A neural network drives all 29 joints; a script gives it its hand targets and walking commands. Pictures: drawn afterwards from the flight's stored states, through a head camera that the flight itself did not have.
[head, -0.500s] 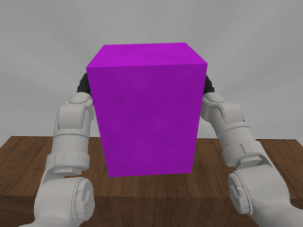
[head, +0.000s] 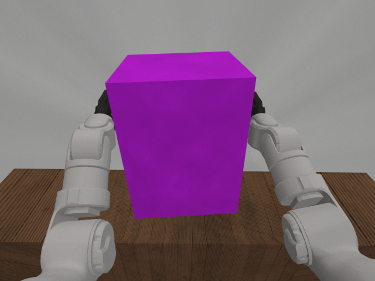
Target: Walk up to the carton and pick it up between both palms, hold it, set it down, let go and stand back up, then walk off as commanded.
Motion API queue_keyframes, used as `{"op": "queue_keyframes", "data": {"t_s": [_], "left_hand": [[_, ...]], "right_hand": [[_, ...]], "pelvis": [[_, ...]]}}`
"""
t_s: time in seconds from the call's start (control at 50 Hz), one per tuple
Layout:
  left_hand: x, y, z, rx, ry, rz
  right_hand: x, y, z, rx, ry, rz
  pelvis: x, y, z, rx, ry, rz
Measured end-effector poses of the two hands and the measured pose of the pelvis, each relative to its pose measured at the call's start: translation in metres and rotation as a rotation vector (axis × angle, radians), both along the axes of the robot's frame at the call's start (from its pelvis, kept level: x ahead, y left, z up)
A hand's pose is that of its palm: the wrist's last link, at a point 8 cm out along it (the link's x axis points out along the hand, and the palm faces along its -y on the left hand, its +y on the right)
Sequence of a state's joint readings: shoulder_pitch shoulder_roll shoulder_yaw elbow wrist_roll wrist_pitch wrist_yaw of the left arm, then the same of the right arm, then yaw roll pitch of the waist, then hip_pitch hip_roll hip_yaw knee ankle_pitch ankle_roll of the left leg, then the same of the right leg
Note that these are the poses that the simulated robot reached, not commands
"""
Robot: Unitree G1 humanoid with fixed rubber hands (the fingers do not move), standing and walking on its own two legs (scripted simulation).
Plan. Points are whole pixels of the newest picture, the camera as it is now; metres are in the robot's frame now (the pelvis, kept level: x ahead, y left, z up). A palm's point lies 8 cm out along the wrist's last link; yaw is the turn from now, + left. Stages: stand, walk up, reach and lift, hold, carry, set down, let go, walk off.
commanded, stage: set down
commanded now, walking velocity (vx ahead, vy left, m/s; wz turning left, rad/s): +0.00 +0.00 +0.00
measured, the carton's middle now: (182, 134) +0.39 +0.00 +0.20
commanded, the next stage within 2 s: none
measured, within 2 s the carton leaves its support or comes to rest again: neither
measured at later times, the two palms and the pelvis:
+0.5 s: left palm (108, 127) +0.43 +0.16 +0.20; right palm (242, 135) +0.41 -0.15 +0.18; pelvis +0.02 +0.00 +0.00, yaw +0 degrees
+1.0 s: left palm (115, 131) +0.44 +0.15 +0.18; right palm (245, 143) +0.40 -0.16 +0.16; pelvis +0.02 +0.00 +0.00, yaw +0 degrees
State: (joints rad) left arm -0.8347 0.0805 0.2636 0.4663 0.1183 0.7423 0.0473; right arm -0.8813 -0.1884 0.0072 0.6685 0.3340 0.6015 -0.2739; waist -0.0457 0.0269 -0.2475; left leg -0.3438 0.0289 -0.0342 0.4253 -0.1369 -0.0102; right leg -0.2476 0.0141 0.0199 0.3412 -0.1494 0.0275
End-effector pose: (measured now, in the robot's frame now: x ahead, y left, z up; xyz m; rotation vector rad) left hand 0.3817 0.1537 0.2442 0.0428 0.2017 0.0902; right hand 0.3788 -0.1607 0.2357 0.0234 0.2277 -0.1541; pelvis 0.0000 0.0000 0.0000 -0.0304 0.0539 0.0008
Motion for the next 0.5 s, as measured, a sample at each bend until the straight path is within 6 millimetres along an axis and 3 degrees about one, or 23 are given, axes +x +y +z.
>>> {"op": "queue_keyframes", "data": {"t_s": [0.22, 0.38, 0.5], "left_hand": [[0.01, 0.004, -0.007, -0.029, -0.058, 0.02], [0.03, 0.012, -0.039, -0.039, -0.027, 0.003], [0.045, 0.01, -0.043, 0.021, -0.048, -0.043]], "right_hand": [[0.016, 0.004, 0.009, 0.12, -0.07, -0.017], [0.03, 0.011, -0.033, 0.086, -0.041, -0.028], [0.031, 0.012, -0.057, 0.012, -0.058, -0.043]], "pelvis": [[0.002, -0.001, 0.0, 0.001, 0.001, 0.0], [0.008, -0.005, 0.002, 0.006, -0.022, 0.001], [0.016, -0.003, 0.003, 0.003, -0.018, 0.001]]}}
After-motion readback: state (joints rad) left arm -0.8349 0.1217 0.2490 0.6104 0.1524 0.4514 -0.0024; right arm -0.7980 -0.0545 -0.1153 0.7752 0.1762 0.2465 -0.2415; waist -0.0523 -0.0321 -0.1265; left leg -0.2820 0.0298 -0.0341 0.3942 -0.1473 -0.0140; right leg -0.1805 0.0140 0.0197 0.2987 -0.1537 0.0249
